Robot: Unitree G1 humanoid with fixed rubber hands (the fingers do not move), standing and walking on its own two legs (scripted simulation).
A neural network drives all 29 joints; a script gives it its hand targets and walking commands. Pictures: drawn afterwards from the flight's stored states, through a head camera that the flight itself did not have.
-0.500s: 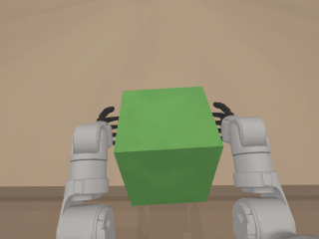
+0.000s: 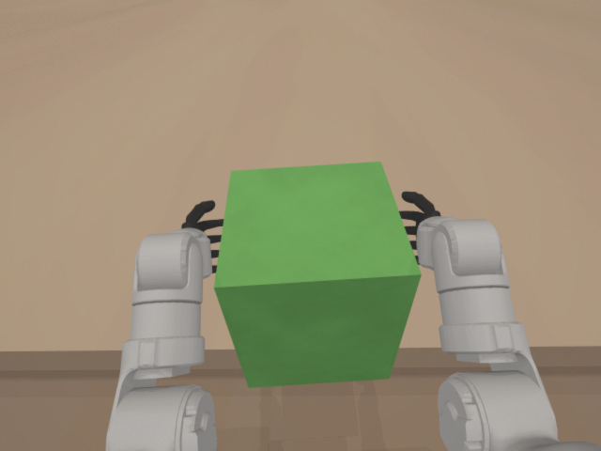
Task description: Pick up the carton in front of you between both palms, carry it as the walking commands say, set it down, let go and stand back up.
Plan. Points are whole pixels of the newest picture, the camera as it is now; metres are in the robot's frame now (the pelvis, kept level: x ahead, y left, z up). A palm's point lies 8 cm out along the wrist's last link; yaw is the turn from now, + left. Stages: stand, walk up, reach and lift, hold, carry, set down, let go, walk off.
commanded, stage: carry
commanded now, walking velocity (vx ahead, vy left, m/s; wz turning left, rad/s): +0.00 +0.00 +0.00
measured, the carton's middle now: (312, 278) +0.35 +0.00 +0.05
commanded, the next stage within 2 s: none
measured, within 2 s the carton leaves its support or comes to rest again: neither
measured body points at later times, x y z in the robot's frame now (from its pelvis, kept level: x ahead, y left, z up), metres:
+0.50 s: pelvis +0.05 +0.01 +0.00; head +0.02 +0.02 +0.45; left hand +0.41 +0.17 +0.16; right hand +0.41 -0.14 +0.17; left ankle +0.05 +0.10 -0.73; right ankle +0.04 -0.09 -0.72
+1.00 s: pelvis +0.27 -0.07 +0.07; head +0.32 -0.06 +0.52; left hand +0.63 +0.13 +0.19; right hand +0.68 -0.17 +0.19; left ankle +0.14 +0.06 -0.48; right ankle +0.36 -0.14 -0.60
